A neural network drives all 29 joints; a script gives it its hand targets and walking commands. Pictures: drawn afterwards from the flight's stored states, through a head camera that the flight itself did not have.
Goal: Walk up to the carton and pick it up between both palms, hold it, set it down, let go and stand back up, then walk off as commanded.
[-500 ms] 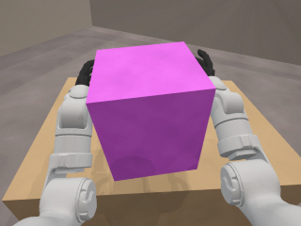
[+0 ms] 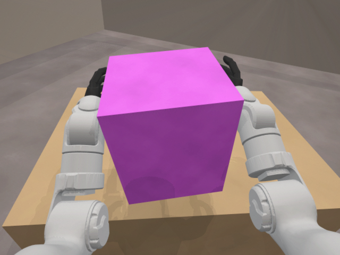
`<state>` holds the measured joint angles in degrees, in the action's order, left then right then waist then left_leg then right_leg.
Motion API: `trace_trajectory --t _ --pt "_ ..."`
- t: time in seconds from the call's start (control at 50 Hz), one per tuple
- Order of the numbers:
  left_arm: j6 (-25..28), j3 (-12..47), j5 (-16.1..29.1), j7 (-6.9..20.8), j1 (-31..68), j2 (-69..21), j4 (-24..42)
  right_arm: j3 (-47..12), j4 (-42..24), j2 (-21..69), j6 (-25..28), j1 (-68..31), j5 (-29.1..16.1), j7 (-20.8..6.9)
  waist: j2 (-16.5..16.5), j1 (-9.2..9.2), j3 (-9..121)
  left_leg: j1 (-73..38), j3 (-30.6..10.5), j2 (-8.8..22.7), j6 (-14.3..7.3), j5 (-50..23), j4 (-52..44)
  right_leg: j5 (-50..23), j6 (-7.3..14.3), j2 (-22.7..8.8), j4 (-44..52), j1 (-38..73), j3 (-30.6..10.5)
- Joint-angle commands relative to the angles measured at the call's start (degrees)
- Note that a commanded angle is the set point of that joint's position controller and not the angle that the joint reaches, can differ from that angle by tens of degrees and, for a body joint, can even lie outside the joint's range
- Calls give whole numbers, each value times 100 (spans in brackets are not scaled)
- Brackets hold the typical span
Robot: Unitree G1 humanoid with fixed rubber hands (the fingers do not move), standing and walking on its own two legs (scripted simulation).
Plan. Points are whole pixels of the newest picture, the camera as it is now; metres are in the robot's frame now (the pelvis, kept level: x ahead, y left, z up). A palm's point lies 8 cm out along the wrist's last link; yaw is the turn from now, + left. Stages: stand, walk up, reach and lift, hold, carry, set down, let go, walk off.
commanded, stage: hold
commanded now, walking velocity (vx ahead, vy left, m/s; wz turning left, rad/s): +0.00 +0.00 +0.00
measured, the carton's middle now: (168, 126) +0.33 +0.00 +0.20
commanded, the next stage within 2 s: set down in 0.10 s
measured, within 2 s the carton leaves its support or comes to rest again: neither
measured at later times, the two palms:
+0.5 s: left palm (91, 97) +0.39 +0.17 +0.23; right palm (225, 90) +0.39 -0.13 +0.26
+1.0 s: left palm (100, 106) +0.42 +0.16 +0.18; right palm (219, 114) +0.40 -0.14 +0.18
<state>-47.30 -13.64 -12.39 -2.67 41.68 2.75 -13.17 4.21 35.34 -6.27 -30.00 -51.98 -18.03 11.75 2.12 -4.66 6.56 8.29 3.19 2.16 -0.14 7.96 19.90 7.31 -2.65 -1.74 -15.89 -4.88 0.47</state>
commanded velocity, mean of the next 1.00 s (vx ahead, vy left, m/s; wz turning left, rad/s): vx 0.00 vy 0.00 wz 0.00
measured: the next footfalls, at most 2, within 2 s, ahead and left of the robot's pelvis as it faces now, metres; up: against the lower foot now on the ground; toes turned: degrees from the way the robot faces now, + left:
none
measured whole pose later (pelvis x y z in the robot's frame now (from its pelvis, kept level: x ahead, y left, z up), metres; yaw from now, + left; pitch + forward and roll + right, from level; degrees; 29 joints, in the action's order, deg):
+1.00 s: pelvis +0.01 +0.00 +0.00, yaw +0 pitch -5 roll -1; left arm -23.7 -21.9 -14.3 4.7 44.6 2.7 -27.3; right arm 8.9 41.3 1.2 -2.7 -44.1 -3.3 10.4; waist 2.9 -4.9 -2.2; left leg 5.5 3.2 2.1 -0.1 9.0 19.3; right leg 7.2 -2.6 -1.8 -13.1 -1.1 0.5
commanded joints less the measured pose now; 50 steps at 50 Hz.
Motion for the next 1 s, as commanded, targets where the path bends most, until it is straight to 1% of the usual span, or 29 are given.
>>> trace_trajectory --t 0.0,0.02,0.04,0.08,0.1,0.12,0.16,0.2,0.24,0.28,0.3,0.36,0.38,0.42,0.48,0.52,0.54,0.56,0.6,0.64,0.68,0.7,0.74,0.76,0.84,0.86,0.92,0.94,0.98 --pt "506 2396 959 905 4824 -3516 1272 -2164 -1874 3729 68 -4171 -769 -504 -523 -229 2080 -978 -285 -439 277 -1088 -197 -911 90 665 40 965 29" --pt "542 2244 907 890 4963 -3412 1168 -2179 -1688 3719 68 -4265 -711 -517 -367 -124 1906 -883 -256 -470 207 -904 -270 -667 71 655 94 863 57" --pt "526 2290 943 915 4811 -3449 1199 -2130 -1693 3717 53 -4092 -718 -515 -471 -171 2021 -938 -250 -461 222 -948 -273 -735 83 644 74 908 64" --pt "501 2187 915 937 4837 -3378 1037 -2096 -1545 3704 33 -4184 -646 -530 -358 -166 1853 -824 -270 -456 179 -701 -343 -537 66 619 88 870 51" --pt "431 2141 846 1019 4294 -3431 852 -2005 -1609 3489 3 -3740 -676 -512 -453 -179 1610 -1075 -156 -534 227 -874 -277 -725 94 662 123 863 95" --pt "532 2268 944 1033 4594 -3477 1116 -2116 -1715 3573 94 -3903 -694 -508 -437 -185 1905 -1174 -194 -507 268 -1125 -186 -911 122 691 50 1007 106" --pt "607 2236 992 1036 4761 -3454 1095 -1964 -1659 3471 127 -3997 -621 -500 -369 -274 1848 -1163 -205 -527 256 -980 -186 -817 96 683 90 935 122" --pt "709 2216 950 1067 4883 -3550 881 -1980 -1795 3588 305 -4393 -535 -551 -539 -181 2021 -1107 -179 -528 228 -729 -219 -619 106 643 90 776 129" --pt "860 2150 899 1076 4965 -3528 837 -1904 -1806 3583 448 -4468 -384 -600 -448 -66 2201 -1185 -177 -504 235 -758 -202 -593 134 641 103 828 147" --pt "1132 1996 795 1130 5132 -3490 614 -1686 -1533 3584 772 -4669 -21 -650 -474 -93 2099 -1181 -157 -477 252 -643 -282 -366 155 583 168 693 222" --pt "1252 1714 604 1217 5229 -3305 350 -1533 -1115 3643 928 -4726 222 -679 -381 -92 1853 -1076 -125 -486 220 -530 -302 -238 128 565 177 705 287" --pt "1666 1051 76 1497 4920 -2986 -435 -722 -443 3695 1411 -4110 1057 -810 -83 -75 1095 -812 36 -497 13 466 -626 655 84 378 321 689 349" --pt "1742 1060 27 1603 4853 -2975 -539 -521 -133 3682 1512 -3833 1236 -810 -139 -235 997 -854 75 -513 13 459 -672 543 63 337 311 857 349" --pt "1904 850 -167 1714 4583 -2925 -847 -279 154 3564 1816 -3653 1549 -845 -58 -223 1037 -989 189 -490 -11 331 -683 504 7 322 383 947 415" --pt "2109 1030 -136 1766 4711 -2943 -833 -131 205 3467 2183 -3583 1769 -830 -129 -415 999 -956 240 -483 65 218 -653 304 -18 349 343 1130 488" --pt "2300 1216 87 1696 4646 -3000 -852 -429 -290 3578 2540 -3895 1698 -810 -84 -376 1443 -1060 229 -512 64 -129 -561 -127 -41 385 249 1322 548" --pt "2388 1208 41 1633 4501 -2977 -935 -535 -136 3660 2589 -3808 1715 -791 -31 -311 1454 -1154 245 -537 43 -400 -523 -373 -78 402 231 1388 580" --pt "2468 1354 96 1569 4507 -3029 -777 -691 -343 3698 2690 -3813 1692 -772 -168 -302 1707 -1370 231 -546 81 -813 -401 -740 -68 429 189 1411 591" --pt "2651 1734 384 1512 4467 -3161 -681 -1005 -677 3800 2932 -3872 1550 -718 -142 -315 2207 -1578 198 -517 157 -1240 -235 -1111 -54 483 145 1532 601" --pt "2736 1905 455 1433 4166 -3167 -666 -1457 -955 3847 3052 -3923 1415 -665 35 -115 2537 -1721 192 -530 152 -1748 -62 -1745 -84 509 80 1774 553" --pt "2708 1846 411 1442 3955 -3089 -894 -1571 -937 3734 3058 -3627 1363 -606 13 -192 2339 -1714 186 -563 152 -1739 -36 -1926 -76 492 59 1823 540" --pt "2687 1845 350 1422 3703 -3151 -957 -1581 -1172 3703 3110 -3701 1364 -600 -26 -121 2376 -1769 172 -552 145 -1790 -8 -1986 -81 512 48 1825 549" --pt "2683 1730 272 1470 3560 -2947 -918 -1670 -872 3642 3066 -3256 1327 -545 100 -141 2095 -1709 193 -585 97 -1771 -40 -2300 -139 460 60 1892 500" --pt "2664 1703 303 1477 3600 -2960 -928 -1799 -1061 3663 3065 -3369 1293 -538 134 -72 2094 -1643 186 -595 67 -1677 -50 -2236 -136 459 30 1905 495" --pt "2647 1885 325 1463 3518 -2982 -853 -1738 -1284 3570 3116 -3382 1301 -501 -48 -185 2213 -1717 186 -593 136 -1825 20 -2433 -100 466 30 1947 476" --pt "2667 1893 398 1465 3654 -2999 -824 -1779 -1407 3591 3149 -3458 1283 -479 23 -187 2321 -1741 198 -601 107 -1714 34 -2423 -138 450 27 1938 484" --pt "2658 1527 117 1529 3409 -2848 -1301 -1509 -826 3535 3040 -3077 1484 -505 33 -116 1678 -1470 220 -594 55 -1191 -163 -1911 -111 428 137 1798 493" --pt "2687 1620 212 1550 3522 -2860 -1176 -1466 -950 3583 3055 -3087 1544 -504 63 -196 1840 -1556 221 -591 52 -1327 -129 -2075 -146 441 102 1817 487" --pt "2724 1513 216 1628 3626 -2824 -1287 -1397 -992 3616 3089 -3148 1602 -502 105 -199 1831 -1432 294 -578 32 -1059 -215 -1892 -141 426 117 1846 493"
